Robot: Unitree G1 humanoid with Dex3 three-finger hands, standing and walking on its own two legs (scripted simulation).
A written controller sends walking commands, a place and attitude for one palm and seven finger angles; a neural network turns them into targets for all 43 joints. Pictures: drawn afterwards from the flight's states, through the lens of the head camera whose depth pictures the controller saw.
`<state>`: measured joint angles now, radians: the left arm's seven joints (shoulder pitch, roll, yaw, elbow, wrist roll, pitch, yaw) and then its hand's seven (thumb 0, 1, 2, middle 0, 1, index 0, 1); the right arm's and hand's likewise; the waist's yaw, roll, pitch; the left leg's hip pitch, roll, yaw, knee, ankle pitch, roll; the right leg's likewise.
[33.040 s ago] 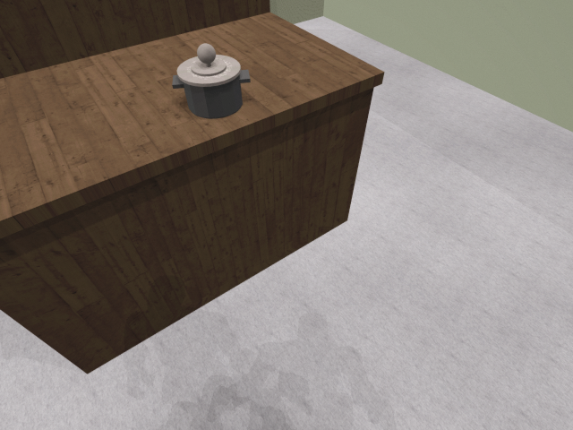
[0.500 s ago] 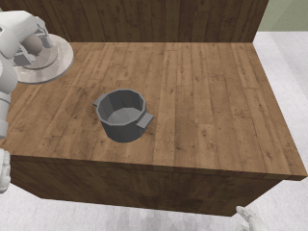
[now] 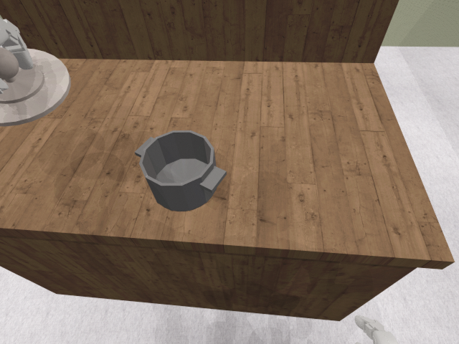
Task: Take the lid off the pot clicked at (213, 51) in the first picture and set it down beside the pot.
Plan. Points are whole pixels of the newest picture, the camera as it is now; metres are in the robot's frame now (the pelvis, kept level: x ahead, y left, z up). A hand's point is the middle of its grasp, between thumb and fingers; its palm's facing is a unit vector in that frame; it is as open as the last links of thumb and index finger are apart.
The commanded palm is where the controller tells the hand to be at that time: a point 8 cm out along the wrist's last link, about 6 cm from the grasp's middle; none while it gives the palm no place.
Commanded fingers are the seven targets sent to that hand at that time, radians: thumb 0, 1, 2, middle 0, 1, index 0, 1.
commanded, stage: move the lid sideways beside the pot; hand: left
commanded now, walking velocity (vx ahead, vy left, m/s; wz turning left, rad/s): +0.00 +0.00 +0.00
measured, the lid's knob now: out of the picture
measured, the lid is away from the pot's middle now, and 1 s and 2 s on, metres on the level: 0.23 0.22 0.23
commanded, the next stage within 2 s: lower the lid onto the table in 0.06 s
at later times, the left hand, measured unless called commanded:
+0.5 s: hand out of the picture +0.40 +0.35 +0.23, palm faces -0.21 -0.03 -0.98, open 7.1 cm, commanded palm +0.39 +0.35 +0.30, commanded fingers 0.00 0.83 0.85 -1.28 -1.13 -0.79 -0.99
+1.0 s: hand (22, 109) +0.42 +0.34 +0.20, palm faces -0.26 -0.04 -0.96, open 7.1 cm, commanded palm +0.40 +0.34 +0.27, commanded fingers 0.00 0.83 0.85 -1.28 -1.13 -0.79 -0.99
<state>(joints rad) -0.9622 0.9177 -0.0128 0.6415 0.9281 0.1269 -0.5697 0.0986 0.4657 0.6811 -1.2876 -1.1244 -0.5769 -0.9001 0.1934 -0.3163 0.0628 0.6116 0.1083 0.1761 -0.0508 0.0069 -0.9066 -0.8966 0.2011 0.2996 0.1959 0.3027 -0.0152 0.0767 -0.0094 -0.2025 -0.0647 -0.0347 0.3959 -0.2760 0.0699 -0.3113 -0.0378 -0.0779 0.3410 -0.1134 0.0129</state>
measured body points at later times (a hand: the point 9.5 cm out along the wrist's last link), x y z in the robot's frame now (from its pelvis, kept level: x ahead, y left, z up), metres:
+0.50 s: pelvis -0.01 +0.00 +0.00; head +0.03 -0.02 +0.45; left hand +0.41 +0.35 +0.29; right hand +0.13 -0.25 -0.12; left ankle -0.05 +0.08 -0.74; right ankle +0.03 -0.14 -0.74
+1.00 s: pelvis +0.00 +0.01 +0.00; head +0.04 -0.01 +0.45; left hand +0.43 +0.34 +0.26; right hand +0.12 -0.25 -0.12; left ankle -0.05 +0.08 -0.74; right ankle +0.03 -0.14 -0.74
